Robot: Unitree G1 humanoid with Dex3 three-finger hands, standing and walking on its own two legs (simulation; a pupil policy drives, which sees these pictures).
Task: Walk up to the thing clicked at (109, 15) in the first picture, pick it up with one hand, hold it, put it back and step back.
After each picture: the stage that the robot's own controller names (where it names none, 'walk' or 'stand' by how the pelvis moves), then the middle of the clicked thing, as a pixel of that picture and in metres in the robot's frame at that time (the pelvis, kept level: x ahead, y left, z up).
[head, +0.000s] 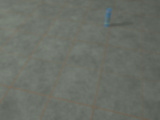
stand; (107, 17) +1.83 -0.37 -0.66
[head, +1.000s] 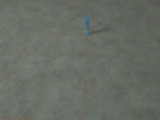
walk; (86, 26) +1.74 +0.03 -0.63
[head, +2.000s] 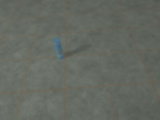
walk; (58, 49) +1.19 +0.29 -0.65
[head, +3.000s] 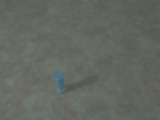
walk; (60, 83) +0.77 +0.21 -0.64
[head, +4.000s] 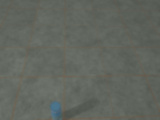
walk; (56, 113) +0.50 +0.15 -0.64
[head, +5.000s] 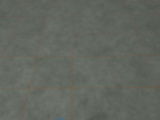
stand; out of the picture +0.40 +0.16 -0.65
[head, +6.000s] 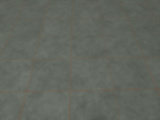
stand; out of the picture +0.38 +0.17 -0.65
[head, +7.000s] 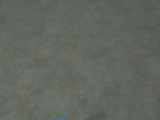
stand; out of the picture +0.43 +0.16 -0.66
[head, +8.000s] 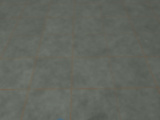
stand; out of the picture +0.41 +0.16 -0.66
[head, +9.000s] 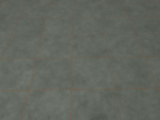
go down; out of the picture +0.40 +0.16 -0.66
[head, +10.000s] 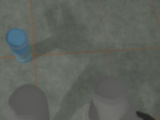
go down; (20, 48) +0.49 +0.19 -0.28
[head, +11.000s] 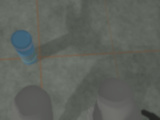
approach; (26, 50) +0.48 +0.19 -0.26
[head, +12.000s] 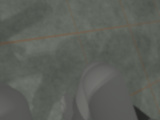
close in; out of the picture +0.47 +0.24 -0.17
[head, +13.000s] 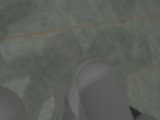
close; out of the picture +0.47 +0.26 -0.16
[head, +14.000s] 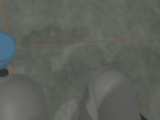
lift; out of the picture +0.38 +0.22 -0.13
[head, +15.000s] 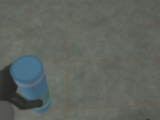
lift; (35, 89) +0.31 +0.15 +0.04
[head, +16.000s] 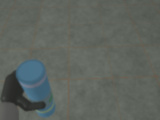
hold; (40, 93) +0.31 +0.14 +0.04
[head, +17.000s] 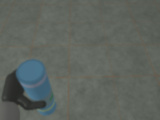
hold; (40, 92) +0.31 +0.14 +0.04
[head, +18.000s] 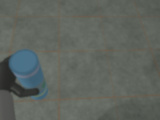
crouch; (33, 79) +0.36 +0.15 -0.01
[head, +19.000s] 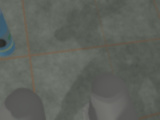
lower; out of the picture +0.49 +0.19 -0.05
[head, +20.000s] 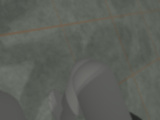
lower; out of the picture +0.47 +0.26 -0.17
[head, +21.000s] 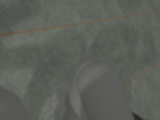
lower; out of the picture +0.45 +0.26 -0.17
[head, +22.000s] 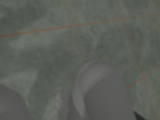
lower; out of the picture +0.44 +0.25 -0.17
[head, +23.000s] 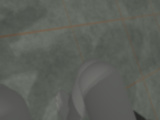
lower; out of the picture +0.44 +0.25 -0.17
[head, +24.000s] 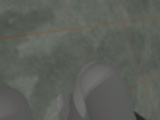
draw back; out of the picture +0.44 +0.23 -0.17
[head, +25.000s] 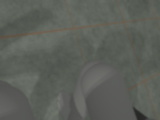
stand; out of the picture +0.43 +0.24 -0.17
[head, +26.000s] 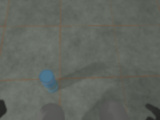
walk; (49, 82) +0.43 +0.16 -0.42
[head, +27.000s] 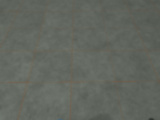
stand; out of the picture +0.38 +0.14 -0.60
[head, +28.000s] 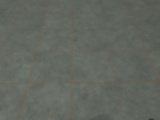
stand; out of the picture +0.39 +0.15 -0.60
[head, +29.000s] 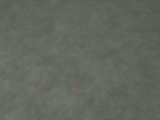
stand; out of the picture +0.40 +0.12 -0.65
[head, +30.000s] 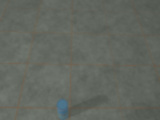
walk; (62, 110) +0.43 +0.10 -0.63
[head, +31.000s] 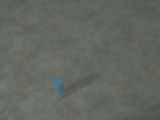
walk; (59, 88) +0.59 +0.17 -0.62
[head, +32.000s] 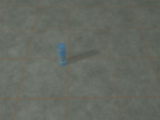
walk; (62, 55) +0.92 +0.17 -0.62
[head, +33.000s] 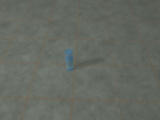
stand; (69, 60) +1.05 +0.13 -0.65
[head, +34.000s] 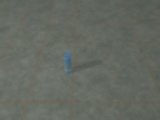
stand; (67, 63) +1.06 +0.14 -0.66
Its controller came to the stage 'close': yes
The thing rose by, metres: 0.69
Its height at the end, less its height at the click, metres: +0.00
